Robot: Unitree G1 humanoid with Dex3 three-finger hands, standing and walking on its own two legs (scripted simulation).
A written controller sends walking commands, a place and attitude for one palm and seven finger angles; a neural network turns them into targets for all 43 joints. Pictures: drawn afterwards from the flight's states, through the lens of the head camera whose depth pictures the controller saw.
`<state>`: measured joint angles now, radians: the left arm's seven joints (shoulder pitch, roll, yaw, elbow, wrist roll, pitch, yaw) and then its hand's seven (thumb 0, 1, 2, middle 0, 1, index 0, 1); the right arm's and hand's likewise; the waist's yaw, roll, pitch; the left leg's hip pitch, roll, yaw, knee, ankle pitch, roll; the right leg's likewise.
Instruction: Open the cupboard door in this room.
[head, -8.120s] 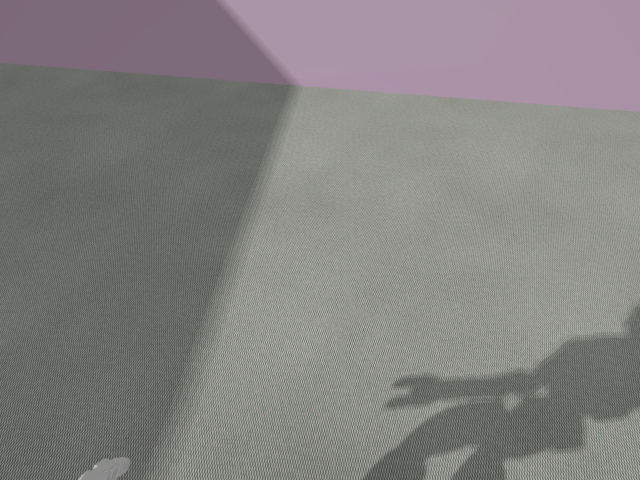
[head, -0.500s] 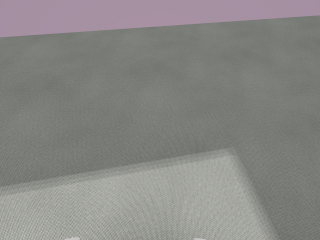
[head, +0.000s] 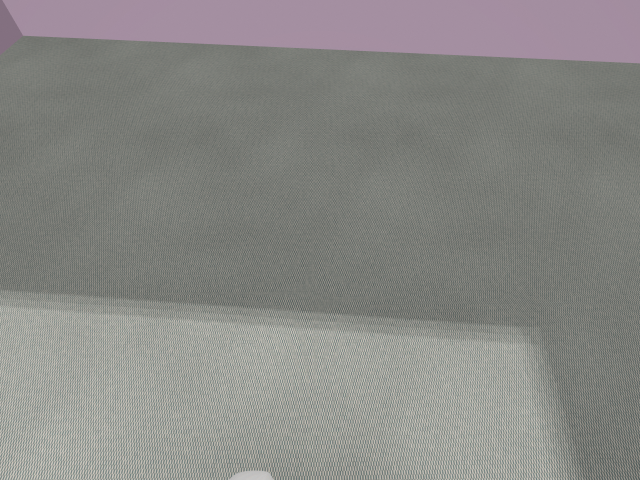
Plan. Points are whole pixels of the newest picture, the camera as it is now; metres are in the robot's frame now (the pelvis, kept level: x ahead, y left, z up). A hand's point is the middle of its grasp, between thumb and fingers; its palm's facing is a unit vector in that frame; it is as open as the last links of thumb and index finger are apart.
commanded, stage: turn or walk to find it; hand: left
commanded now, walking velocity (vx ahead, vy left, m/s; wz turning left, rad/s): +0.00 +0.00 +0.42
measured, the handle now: out of the picture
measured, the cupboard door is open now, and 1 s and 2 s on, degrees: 0 0 0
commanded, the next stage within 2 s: none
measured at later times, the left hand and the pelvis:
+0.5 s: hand out of the picture +0.04 +0.23 -0.15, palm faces +0.19 -0.95 -0.25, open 7.4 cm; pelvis -0.03 +0.01 +0.01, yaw +10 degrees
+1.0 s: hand out of the picture -0.11 +0.19 -0.17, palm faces +0.44 -0.86 -0.25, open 7.4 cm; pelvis -0.06 -0.01 +0.00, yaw +25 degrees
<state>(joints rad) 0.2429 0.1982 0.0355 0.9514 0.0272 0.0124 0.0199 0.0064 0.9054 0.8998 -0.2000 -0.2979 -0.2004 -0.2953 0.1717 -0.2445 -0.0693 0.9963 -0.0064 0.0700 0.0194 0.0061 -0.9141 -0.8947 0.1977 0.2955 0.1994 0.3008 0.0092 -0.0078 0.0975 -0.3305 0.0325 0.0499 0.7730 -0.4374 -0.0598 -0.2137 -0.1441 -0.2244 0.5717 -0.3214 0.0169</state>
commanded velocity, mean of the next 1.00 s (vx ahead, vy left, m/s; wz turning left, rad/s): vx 0.00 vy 0.00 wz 0.42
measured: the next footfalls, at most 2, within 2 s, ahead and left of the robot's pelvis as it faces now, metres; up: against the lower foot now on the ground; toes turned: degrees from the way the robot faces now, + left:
left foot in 0.04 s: +0.04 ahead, +0.13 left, +0.00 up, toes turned +6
right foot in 0.56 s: +0.03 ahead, -0.11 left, +0.00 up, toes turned +10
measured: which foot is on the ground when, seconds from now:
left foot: up 0.00-0.02, down 0.04-0.56, up 0.58-1.00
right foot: down 0.00-0.06, up 0.08-0.54, down 0.56-1.00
